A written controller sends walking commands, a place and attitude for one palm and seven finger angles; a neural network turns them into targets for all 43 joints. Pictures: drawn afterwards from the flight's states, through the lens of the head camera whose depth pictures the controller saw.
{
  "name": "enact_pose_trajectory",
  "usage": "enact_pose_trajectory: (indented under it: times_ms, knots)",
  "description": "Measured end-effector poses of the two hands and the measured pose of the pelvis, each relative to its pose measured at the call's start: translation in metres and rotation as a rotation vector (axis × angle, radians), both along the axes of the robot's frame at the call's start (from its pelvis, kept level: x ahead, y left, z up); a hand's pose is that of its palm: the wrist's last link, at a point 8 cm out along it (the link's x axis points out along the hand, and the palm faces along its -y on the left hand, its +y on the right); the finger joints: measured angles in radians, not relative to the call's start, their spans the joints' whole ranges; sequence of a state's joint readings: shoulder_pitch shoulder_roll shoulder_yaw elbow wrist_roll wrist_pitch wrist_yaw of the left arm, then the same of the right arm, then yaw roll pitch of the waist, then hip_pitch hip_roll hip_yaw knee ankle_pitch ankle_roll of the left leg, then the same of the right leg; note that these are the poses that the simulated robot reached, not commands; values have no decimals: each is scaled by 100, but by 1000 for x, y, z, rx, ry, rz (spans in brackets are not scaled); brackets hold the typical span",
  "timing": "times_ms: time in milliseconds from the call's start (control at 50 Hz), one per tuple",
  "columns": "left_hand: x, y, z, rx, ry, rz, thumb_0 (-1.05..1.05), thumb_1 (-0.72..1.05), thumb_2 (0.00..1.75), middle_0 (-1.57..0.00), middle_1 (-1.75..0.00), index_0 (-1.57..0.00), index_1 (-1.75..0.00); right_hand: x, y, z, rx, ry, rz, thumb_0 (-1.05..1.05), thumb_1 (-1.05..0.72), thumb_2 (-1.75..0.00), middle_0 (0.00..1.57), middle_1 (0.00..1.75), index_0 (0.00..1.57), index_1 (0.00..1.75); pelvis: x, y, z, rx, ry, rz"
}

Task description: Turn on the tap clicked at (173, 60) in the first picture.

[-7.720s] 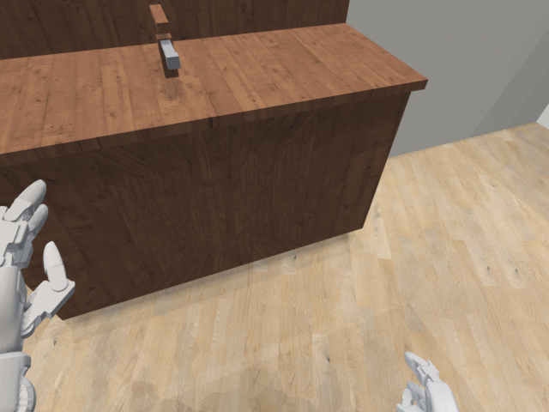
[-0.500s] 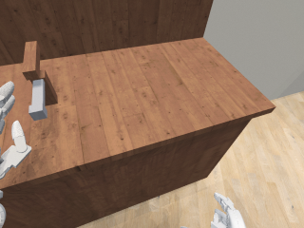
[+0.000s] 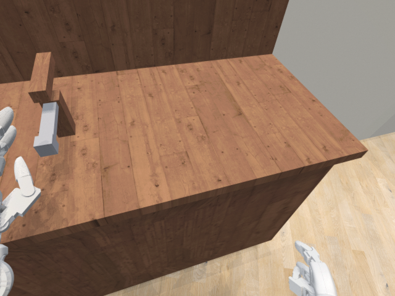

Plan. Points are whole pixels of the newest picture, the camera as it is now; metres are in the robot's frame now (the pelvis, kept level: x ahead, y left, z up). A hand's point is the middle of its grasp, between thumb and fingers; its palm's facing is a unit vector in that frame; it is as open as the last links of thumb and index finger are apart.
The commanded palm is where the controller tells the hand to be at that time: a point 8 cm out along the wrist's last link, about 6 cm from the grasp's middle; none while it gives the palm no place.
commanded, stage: come to a stop and stand still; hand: left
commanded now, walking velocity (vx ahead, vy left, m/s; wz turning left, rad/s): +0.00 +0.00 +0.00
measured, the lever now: (46, 145) +0.31 +0.31 +0.14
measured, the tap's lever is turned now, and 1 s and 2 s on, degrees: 0 0 0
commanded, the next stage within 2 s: look again from close up in 1.00 s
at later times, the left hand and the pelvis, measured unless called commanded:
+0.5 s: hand (40, 196) +0.21 +0.26 +0.16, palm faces +0.30 -0.87 -0.39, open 7.4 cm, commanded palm +0.16 +0.30 +0.18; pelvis -0.01 +0.03 +0.00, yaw -2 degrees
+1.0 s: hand (34, 173) +0.24 +0.28 +0.17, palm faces +0.38 -0.86 -0.34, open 7.4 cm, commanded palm +0.18 +0.31 +0.18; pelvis +0.02 +0.03 +0.01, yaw -1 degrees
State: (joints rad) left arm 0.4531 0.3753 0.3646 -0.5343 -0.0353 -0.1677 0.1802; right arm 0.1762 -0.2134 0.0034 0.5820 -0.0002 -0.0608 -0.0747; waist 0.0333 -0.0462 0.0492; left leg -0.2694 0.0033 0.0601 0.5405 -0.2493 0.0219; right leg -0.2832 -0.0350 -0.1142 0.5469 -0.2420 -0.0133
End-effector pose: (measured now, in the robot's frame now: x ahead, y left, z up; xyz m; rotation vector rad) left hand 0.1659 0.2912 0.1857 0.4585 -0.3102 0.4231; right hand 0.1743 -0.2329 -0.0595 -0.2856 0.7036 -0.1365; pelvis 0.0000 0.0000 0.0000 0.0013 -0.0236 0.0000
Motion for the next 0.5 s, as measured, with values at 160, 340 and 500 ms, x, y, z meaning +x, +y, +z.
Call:
enact_pose_trajectory:
  times_ms: [160, 340, 500]
  knots:
    - [-7, -2, -2, -48, 0, 0, 2, 89, 90, -21, -31, -21, -30, -9, 33, -4, 82, -12, 63, 2, -91, -90, 20, 30, 20, 30, -5, 3, 4, -17, -5, 3]
    - [19, 39, 12, 31, -48, 24, 2, 89, 90, -21, -31, -21, -30, -33, 34, -11, 91, 27, 75, 2, -90, -90, 20, 30, 20, 30, -19, 9, 4, -21, -4, -23]
    - [8, 8, -12, 9, 69, -156, 2, 90, 90, -21, -31, -21, -30, -51, 25, -6, 72, -2, -27, 2, -91, -90, 20, 30, 20, 30, -13, 27, 4, -10, -12, -36]
